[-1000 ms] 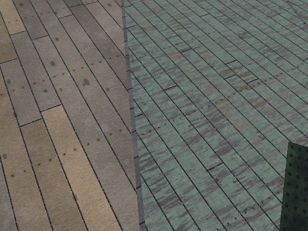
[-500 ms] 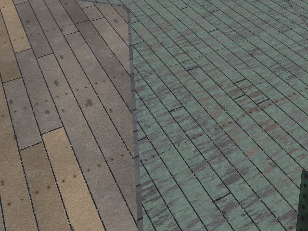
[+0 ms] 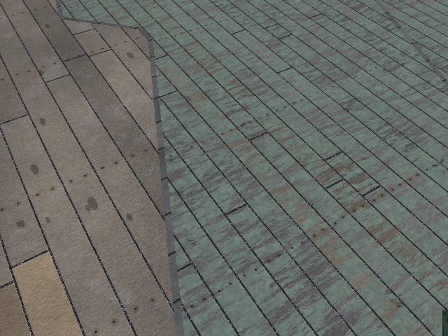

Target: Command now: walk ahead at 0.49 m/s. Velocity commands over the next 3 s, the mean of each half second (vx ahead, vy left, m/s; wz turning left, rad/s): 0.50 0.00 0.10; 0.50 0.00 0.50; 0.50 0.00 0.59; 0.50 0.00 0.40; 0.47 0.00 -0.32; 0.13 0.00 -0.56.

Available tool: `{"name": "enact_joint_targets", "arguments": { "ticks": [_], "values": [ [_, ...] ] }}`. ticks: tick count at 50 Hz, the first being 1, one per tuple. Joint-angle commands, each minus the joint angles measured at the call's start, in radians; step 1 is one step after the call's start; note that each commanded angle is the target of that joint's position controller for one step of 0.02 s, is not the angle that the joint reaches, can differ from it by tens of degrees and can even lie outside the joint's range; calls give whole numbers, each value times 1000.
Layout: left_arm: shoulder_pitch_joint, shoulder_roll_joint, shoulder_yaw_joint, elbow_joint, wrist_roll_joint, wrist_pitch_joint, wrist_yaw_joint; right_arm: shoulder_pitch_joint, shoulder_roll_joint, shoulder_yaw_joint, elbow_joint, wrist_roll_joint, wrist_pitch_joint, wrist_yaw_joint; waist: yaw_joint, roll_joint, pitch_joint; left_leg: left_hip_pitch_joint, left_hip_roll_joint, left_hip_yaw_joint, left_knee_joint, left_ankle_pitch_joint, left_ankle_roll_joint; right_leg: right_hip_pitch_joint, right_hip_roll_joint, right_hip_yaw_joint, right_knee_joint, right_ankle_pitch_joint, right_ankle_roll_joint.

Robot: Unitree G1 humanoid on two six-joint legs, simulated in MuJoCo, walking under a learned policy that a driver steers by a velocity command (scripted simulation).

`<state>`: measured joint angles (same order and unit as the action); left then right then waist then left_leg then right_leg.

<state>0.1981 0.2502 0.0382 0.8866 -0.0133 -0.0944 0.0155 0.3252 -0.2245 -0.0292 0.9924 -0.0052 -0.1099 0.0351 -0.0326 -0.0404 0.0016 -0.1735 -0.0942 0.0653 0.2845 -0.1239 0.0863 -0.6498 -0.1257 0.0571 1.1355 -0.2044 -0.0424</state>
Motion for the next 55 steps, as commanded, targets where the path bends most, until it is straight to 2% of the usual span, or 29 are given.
{"name": "enact_joint_targets", "arguments": {
  "ticks": [1, 6, 11, 13, 14, 15, 16, 17, 18, 19, 20, 21, 23, 26, 30, 34, 38, 41, 42, 43, 44, 45, 46, 47, 48, 49, 51, 53, 55],
  "values": [
    [33, 42, 12, -43, 12, 6, 6, -38, -132, -21, -55, 2, -16, -20, 46, 75, 53, -91, 285, -219, -202, 71, 176, -34, -43, 3, -142, 152, 27],
    [-157, 29, 5, -92, 1, -6, -9, 61, -163, -26, -32, 20, -1, -35, -24, 83, 57, 16, 271, -163, -181, 78, 127, 2, 11, -42, -463, 310, 38],
    [-259, 46, 3, -142, -10, -18, -41, 119, -172, -33, -2, 25, 21, -38, -45, 98, 83, 174, 338, -187, -98, 72, 112, 1, 37, -45, -595, 193, 7],
    [-202, 73, 14, -138, -9, -27, -48, 97, -188, -39, -4, 26, 32, -40, -2, 118, 54, 199, 351, -191, -24, 187, 93, 103, 64, -66, -635, 122, -23],
    [-108, 101, 31, -112, -7, -30, -47, 73, -187, -38, -11, 24, 37, -40, 55, 119, 1, 189, 320, -161, 86, 355, 73, 239, 97, -94, -659, 108, -44],
    [76, 158, 59, -59, -4, -33, -39, 68, -153, -25, -21, 14, 38, -38, 130, 92, -114, 93, 258, -123, 308, 421, 45, 503, 82, -68, -652, 125, -81],
    [257, 261, 85, -30, 16, -32, -32, 113, -75, 3, -49, 4, 27, -35, 162, -70, -285, -243, 140, -47, 697, 147, -16, 901, -167, 251, -650, 93, -190],
    [304, 252, 83, -14, 13, -25, -36, 178, -5, 24, -39, 23, 4, -31, 145, -272, -393, -511, 26, -116, 955, -416, -40, 1074, -316, 634, -801, -46, -277],
    [255, 165, 57, -24, 13, -28, -36, 113, -135, -10, -43, 50, -12, -31, 153, -156, -290, -593, 82, -229, 1062, -393, -19, 977, -286, 575, -828, -83, -229],
    [163, 125, 42, -44, 12, -29, -34, 32, -166, -21, -72, 63, -15, -33, 124, -103, -177, -606, 134, -207, 1055, -301, -7, 833, -257, 404, -842, -17, -186],
    [80, 97, 32, -52, 14, -32, -39, -5, -150, -23, -76, 52, -9, -40, 89, -27, -109, -559, 175, -191, 998, -214, -13, 694, -213, 287, -885, 55, -163],
    [37, 70, 25, -54, 17, -37, -41, -4, -136, -32, -75, 40, 7, -45, 58, -28, -64, -516, 206, -192, 941, -157, -16, 608, -177, 200, -927, 86, -145],
    [23, 54, 25, -33, 25, -42, -42, 39, -86, -32, -62, 40, 36, -42, 22, -53, -26, -437, 222, -184, 903, -108, -26, 511, -133, 80, -972, 175, -135],
    [55, 81, 35, -3, 33, -45, -30, -3, -74, -41, -87, 40, 57, -43, 14, -25, 13, -512, 216, -197, 855, -16, -36, 507, -123, -38, -990, 317, -134],
    [79, 101, 40, 14, 35, -35, -6, -113, -66, -45, -137, 30, 56, -32, 33, -14, 42, -572, 203, -190, 654, 148, -46, 547, -117, -130, -1012, 323, -119],
    [134, 125, 46, 33, 24, -21, 10, -253, -44, -35, -197, 22, 54, -7, 82, 4, 87, -585, 200, -109, 481, 215, -35, 623, -137, -198, -1016, 327, -105],
    [183, 141, 55, 52, 11, 6, 13, -351, -35, -30, -264, 28, 53, 19, 105, 5, 113, -628, 186, -43, 400, 116, -8, 766, -177, -240, -945, 429, -98],
    [142, 181, 66, 34, 2, 22, 19, -316, -68, -47, -292, 31, 57, 32, 49, -44, 53, -454, 108, 51, 380, -22, 39, 779, -176, -289, -793, 842, -70],
    [125, 197, 70, 27, 0, 28, 23, -247, -95, -62, -285, 34, 60, 33, 4, -68, 5, -349, 68, 77, 385, -70, 61, 770, -172, -298, -681, 992, -61],
    [99, 211, 72, 18, -4, 34, 25, -120, -140, -86, -259, 36, 61, 29, -71, -68, -66, -170, 29, 84, 334, -53, 92, 724, -151, -309, -504, 1033, -42],
    [85, 209, 69, 3, -5, 31, 25, 45, -213, -124, -217, 34, 65, 11, -153, -22, -149, 118, 36, 1, 254, 0, 136, 549, -104, -312, -243, 840, -1],
    [156, 73, 32, -39, 33, 10, 8, 95, -324, -146, -201, 34, 69, -9, -74, 245, -220, 468, 297, -458, 241, -7, 269, 111, 51, -281, 135, -76, 55],
    [146, 67, 17, -76, 3, -42, -9, 105, -310, -130, -233, 19, 52, -5, -57, 231, -384, 612, 447, -918, 51, -138, 397, -89, 173, -25, 325, -410, 53],
    [4, 133, 37, -109, -36, -69, -18, 96, -236, -110, -225, 11, 43, -1, -99, 132, -280, 555, 409, -791, 7, -88, 319, -189, 115, 43, 328, -320, 25],
    [-25, 129, 35, -123, -36, -78, -17, 28, -194, -98, -232, 21, 35, -1, -58, 88, -167, 404, 369, -631, 10, -4, 273, -187, 69, 33, 238, -218, 7],
    [-30, 125, 40, -104, -7, -72, -6, -60, -153, -84, -253, 26, 34, 2, -8, -3, -97, 242, 310, -507, -4, 73, 220, -113, 27, 21, 157, -151, 7],
    [25, 136, 54, -110, 12, -43, -3, -115, -130, -74, -278, 17, 30, -5, 57, 51, -73, 63, 271, -428, -37, 212, 221, 20, -8, 30, 66, -106, 38],
    [18, 112, 54, -122, 22, -22, -1, -103, -150, -79, -279, 21, 27, -17, 68, 53, -58, -15, 239, -368, -57, 258, 216, 49, -6, 8, -24, -69, 67],
    [-59, 97, 49, -154, 31, -13, 3, -60, -180, -85, -275, 23, 27, -32, 48, 65, -32, -50, 219, -332, -63, 302, 206, 19, 14, -11, -144, 22, 94]
  ]
}}
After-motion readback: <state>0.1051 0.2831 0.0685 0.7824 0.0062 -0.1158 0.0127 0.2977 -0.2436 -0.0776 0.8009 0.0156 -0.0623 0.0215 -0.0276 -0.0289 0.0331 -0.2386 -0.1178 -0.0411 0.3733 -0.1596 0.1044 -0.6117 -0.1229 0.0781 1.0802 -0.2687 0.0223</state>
